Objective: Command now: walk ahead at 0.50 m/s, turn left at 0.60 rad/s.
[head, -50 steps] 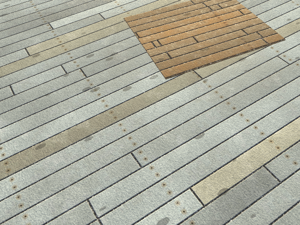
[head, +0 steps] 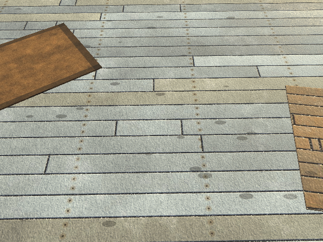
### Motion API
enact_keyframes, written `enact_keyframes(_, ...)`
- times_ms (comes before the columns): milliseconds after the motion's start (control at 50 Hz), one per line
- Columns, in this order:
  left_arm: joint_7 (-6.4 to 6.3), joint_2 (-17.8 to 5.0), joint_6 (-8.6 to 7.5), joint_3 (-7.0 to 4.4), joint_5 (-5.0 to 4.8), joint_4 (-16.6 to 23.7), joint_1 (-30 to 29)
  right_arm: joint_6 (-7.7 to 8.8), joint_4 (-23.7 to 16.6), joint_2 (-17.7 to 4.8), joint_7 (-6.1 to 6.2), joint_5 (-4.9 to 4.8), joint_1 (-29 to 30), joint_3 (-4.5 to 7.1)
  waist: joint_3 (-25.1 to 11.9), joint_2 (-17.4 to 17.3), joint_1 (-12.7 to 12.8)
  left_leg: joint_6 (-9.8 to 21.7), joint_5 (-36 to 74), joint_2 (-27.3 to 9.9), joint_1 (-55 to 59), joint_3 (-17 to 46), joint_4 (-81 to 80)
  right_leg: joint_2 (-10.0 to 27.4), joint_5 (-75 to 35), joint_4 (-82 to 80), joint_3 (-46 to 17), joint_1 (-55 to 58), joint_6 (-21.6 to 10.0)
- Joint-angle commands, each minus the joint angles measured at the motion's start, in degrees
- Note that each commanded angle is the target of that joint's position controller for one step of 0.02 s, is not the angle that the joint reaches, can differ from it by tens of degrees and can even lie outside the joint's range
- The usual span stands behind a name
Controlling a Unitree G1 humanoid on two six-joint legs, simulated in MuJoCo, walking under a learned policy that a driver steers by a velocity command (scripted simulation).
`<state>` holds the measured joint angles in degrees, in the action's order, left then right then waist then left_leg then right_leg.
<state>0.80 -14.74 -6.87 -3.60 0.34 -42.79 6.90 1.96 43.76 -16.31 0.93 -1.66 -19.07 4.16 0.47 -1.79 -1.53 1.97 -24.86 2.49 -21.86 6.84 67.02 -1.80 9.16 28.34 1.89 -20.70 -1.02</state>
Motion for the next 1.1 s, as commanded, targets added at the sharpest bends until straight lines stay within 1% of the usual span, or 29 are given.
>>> enact_keyframes(20, -0.37, -5.7, 0.27, -1.35, 0.54, 1.3, 4.5, 0.45, -6.2, -6.1, -0.4, 0.26, 3.0, 1.89, -0.6, 7.1, 2.7, -0.6, 5.8, -8.2, -18.8, 1.3, 2.8, 17.7, 2.1, -15.5, -19.1, 16.1, -8.7)
enact_keyframes(60, -0.33, -6.1, -0.12, -1.66, 0.09, 0.4, 4.8, -0.12, -6.9, -4.0, -0.8, -0.2, 3.2, 1.45, -0.2, 7.8, 2.4, -1.2, 6.9, -9.1, -18.1, -0.4, 0.1, 16.8, -1.9, -18.0, -13.9, 14.1, -9.6)
enact_keyframes(100, -0.46, -8.0, -0.4, -2.27, -0.03, -0.2, 5.2, -0.46, -8.5, -3.1, -0.82, 0.05, 5.2, 1.13, 0.6, 6.8, 2.3, -1.9, 9.6, -9.9, -20.0, -0.6, -4.0, 17.9, -5.9, -19.7, -10.6, 13.9, -10.9)
enact_keyframes(220, -1.0, -10.2, 0.68, -2.88, -0.46, -1.8, 6.9, 0.29, -10.7, -1.8, -2.59, 0.3, 13.2, 0.28, 1.5, 5.1, 5.0, -1.5, 25.1, -8.8, -17.8, -4.9, -21.7, 15.7, -13.6, -19.4, 2.3, 17.5, -8.2)
enact_keyframes(300, -1.06, -12.1, 1.81, -3.4, -1.47, -3.2, 9.8, 0.2, -13.3, -2.2, -3.83, 0.05, 18.7, 0.22, 3.7, 5.6, 6.3, 0.4, 22.7, -7.4, -16.7, -8.1, -28.5, 17.7, -15.8, -17.8, 5.4, 22.4, -6.8)
enact_keyframes(360, -1.44, -14.7, 2.93, -4.13, -2.3, -3.2, 9.4, -0.22, -13.8, -4.9, -4.17, 0.5, 15.6, 1.64, 0.6, 7.8, 2.7, 3.8, 14.0, -2.8, -8.5, -12.2, -30.6, 18.3, -39.4, -8.0, 8.5, 25.5, -5.2)
enact_keyframes(380, -1.64, -15.2, 3.42, -4.21, -2.53, -3.0, 8.8, -0.41, -12.3, -6.9, -4.01, 0.44, 9.2, 2.89, -3.0, 7.6, -1.4, 5.5, 14.0, -0.2, 0.0, -13.7, -32.8, 17.3, -46.4, 1.1, 10.1, 24.5, -4.2)
enact_keyframes(400, -1.91, -13.9, 3.57, -3.62, -2.4, -2.7, 8.7, -0.72, -9.4, -10.3, -3.28, 0.27, -1.0, 4.82, -8.1, 5.8, -6.5, 7.8, 17.6, 1.8, 15.4, -13.0, -35.9, 15.1, -43.6, 14.3, 11.6, 17.5, -2.2)
enact_keyframes(420, -1.77, -8.3, 3.19, -1.68, 0.5, -1.1, 10.9, -1.19, -8.1, -15.4, -1.97, -0.06, -7.3, 6.09, -13.0, -6.1, -6.5, 11.9, 21.2, -10.2, 32.8, 5.2, -35.1, 11.4, -6.6, 33.6, 11.3, -0.3, 0.4)
enact_keyframes(440, -1.01, -4.6, 1.19, 0.11, 0.22, 2.6, 13.0, -0.15, -10.2, -19.1, -2.41, -0.04, -4.4, 5.88, -21.9, -15.4, -1.4, 23.7, 4.9, -21.7, 46.0, 39.4, -45.9, 0.2, 26.6, 50.3, 0.1, -20.5, 2.4)
enact_keyframes(460, -0.29, -10.7, -0.53, -1.21, -2.13, 3.2, 5.6, 0.62, -10.4, -13.4, -2.95, 0.38, -5.1, 4.26, -19.7, -5.5, -5.7, 20.2, 2.1, -21.0, 44.3, 37.3, -50.4, 3.1, 22.7, 52.9, -7.2, -27.1, 1.3)
enact_keyframes(480, 0.07, -11.0, -1.23, -1.18, -3.22, 3.9, 3.5, 1.24, -9.5, -10.7, -2.99, 0.64, -3.2, 3.32, -12.2, -4.2, -4.6, 17.7, 6.1, -19.6, 37.3, 28.6, -50.4, 5.4, 17.4, 49.7, -6.1, -28.7, 0.1)
enact_keyframes(500, -0.38, -10.1, -1.28, -0.94, -2.14, 2.9, 4.0, 1.56, -9.8, -9.0, -2.93, 0.61, 0.7, 2.6, -7.9, 1.4, -1.7, 15.7, 12.8, -17.4, 28.2, 22.0, -50.3, 8.1, 12.8, 44.7, -5.9, -24.9, 0.2)
enact_keyframes(520, -0.7, -10.2, -0.83, -1.22, -0.74, 2.2, 4.7, 1.64, -10.2, -7.1, -2.73, 1.01, 4.2, 1.92, -5.5, 1.2, 0.4, 14.8, 19.6, -15.7, 21.1, 17.1, -51.1, 9.8, 10.1, 40.4, -5.9, -20.8, 0.8)
enact_keyframes(540, -0.44, -10.2, -0.1, -1.29, -0.7, 1.5, 6.7, 1.82, -10.6, -6.4, -2.51, 1.78, 5.9, 1.48, -4.9, -1.1, 2.1, 14.7, 25.8, -14.9, 16.7, 14.1, -51.9, 10.9, 8.7, 39.2, -5.9, -16.9, 1.2)
enact_keyframes(580, -0.33, -8.9, 1.36, -1.11, -0.72, 0.2, 8.5, 2.52, -9.5, -6.3, -2.25, 1.83, 6.5, 1.34, -4.6, -1.1, 3.1, 14.6, 30.4, -13.9, 12.4, 9.2, -54.3, 11.2, 6.4, 36.3, -4.8, -14.2, 2.4)
enact_keyframes(640, -0.51, -6.9, 2.53, -0.45, -0.65, 1.2, 4.6, 3.31, -7.1, -7.4, -1.64, 1.92, 4.3, 1.41, -1.5, -0.8, 1.8, 13.4, 33.4, -13.1, 11.8, 2.9, -56.8, 11.3, -2.5, 29.2, -4.4, -18.1, 3.6)
enact_keyframes(740, 0.65, -5.4, 1.99, 0.19, -1.5, 2.5, -1.9, 3.61, -4.4, -7.7, -1.09, 2.24, 2.6, 1.08, 1.9, -0.8, -1.5, 9.4, 28.2, -11.9, 14.7, -4.8, -59.1, 8.5, -18.2, 13.3, -3.6, -17.9, 2.2)
enact_keyframes(840, 2.48, -4.7, 1.69, 0.63, -1.69, 5.8, -7.4, 2.82, -1.2, -8.4, -0.88, 1.7, -0.7, 1.47, 4.6, -0.4, -4.0, 8.4, 32.2, -15.8, 25.4, -7.3, -56.6, 6.1, -14.7, 5.7, -3.0, -22.5, -0.4)
enact_keyframes(900, 3.59, -5.3, 1.63, 0.33, -1.35, 7.3, -6.1, 1.58, -1.0, -9.7, -0.13, 1.4, 0.4, 1.87, 2.4, -2.0, -2.1, 6.6, 51.3, -16.8, 29.8, -9.3, -49.6, 3.2, -5.7, 4.3, 0.5, -19.2, -2.9)
enact_keyframes(940, 3.32, -8.7, 2.1, -1.39, -1.08, 6.3, 2.1, 0.63, -1.6, -11.2, 0.73, 1.42, 1.6, 2.16, -4.2, -4.1, 2.7, 4.7, 71.3, -15.4, 29.7, -11.4, -36.7, -1.3, -0.9, 4.9, 4.0, -7.1, -5.4)
enact_keyframes(960, 2.69, -11.6, 2.24, -2.87, -1.16, 4.8, 10.4, 0.45, -2.0, -11.0, 1.18, 1.3, 2.3, 1.87, -8.7, -2.7, 7.5, 2.6, 68.9, -13.5, 23.1, -13.4, -24.4, -1.9, -5.3, 2.1, 2.5, 6.7, -7.7)
enact_keyframes(980, 1.68, -17.6, 2.78, -4.5, -1.11, 4.1, 18.3, 1.43, -3.6, -7.8, 1.34, 2.93, -1.1, 0.55, -16.5, 6.9, 8.8, -0.1, 45.0, -9.2, 6.2, -14.3, -4.4, 10.3, -10.4, 4.2, -15.1, 27.1, -13.8)
enact_keyframes(1000, 1.87, -18.1, 2.31, -4.24, -1.69, 4.4, 18.1, 3.34, -5.1, -2.1, -0.04, 3.21, -5.3, -1.58, -24.2, 17.7, 4.8, -3.3, -7.4, 3.5, -15.8, -6.0, 13.2, 21.9, -0.2, -5.0, -47.8, 44.1, -24.8)
enact_keyframes(1020, 1.59, -12.9, 2.54, -3.03, -1.63, 4.4, 19.5, 5.07, -5.2, -8.0, -1.26, 1.02, 0.7, -0.36, -23.1, 10.3, 9.1, -1.8, -5.8, -0.4, -22.4, 1.8, 16.3, 19.8, 7.8, -8.7, -45.9, 45.2, -21.3)
enact_keyframes(1040, 1.16, -11.1, 2.63, -2.48, -1.35, 4.7, 16.6, 5.91, -7.4, -8.6, -1.83, -0.51, 6.1, -0.36, -14.6, 7.4, 8.9, -0.9, -1.2, -3.1, -25.5, 0.7, 13.5, 18.1, 7.6, -9.6, -37.8, 38.1, -18.5)
enact_keyframes(1060, 1.02, -10.6, 2.79, -2.1, -1.17, 5.6, 12.9, 6.28, -8.0, -7.7, -1.63, 0.57, 8.5, -0.66, -8.2, 0.4, 6.6, -0.7, 2.0, -5.2, -24.1, -0.5, 8.1, 16.2, 2.6, -11.0, -32.6, 28.1, -17.1)
enact_keyframes(1080, 0.83, -10.0, 2.77, -1.92, -0.9, 6.4, 10.0, 6.11, -8.3, -8.1, -1.27, 1.79, 8.6, -0.24, -5.2, 0.4, 4.2, -1.3, 3.6, -6.6, -20.3, -0.7, 3.0, 14.9, -4.3, -11.8, -29.5, 20.4, -17.1)
enact_keyframes(1100, 0.63, -9.6, 2.83, -1.63, -0.38, 7.4, 8.2, 5.57, -8.2, -8.1, -1.25, 2.15, 7.1, -0.02, -4.0, 1.8, 2.2, -2.0, 4.0, -7.4, -16.6, -0.6, 1.2, 13.5, -9.4, -12.9, -27.1, 15.3, -17.4)
